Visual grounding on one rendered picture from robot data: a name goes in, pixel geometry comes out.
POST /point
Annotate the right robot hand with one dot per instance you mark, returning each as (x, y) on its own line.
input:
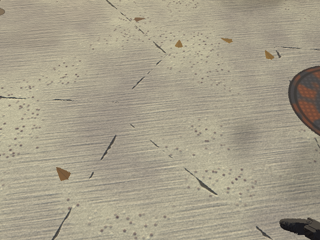
(308, 227)

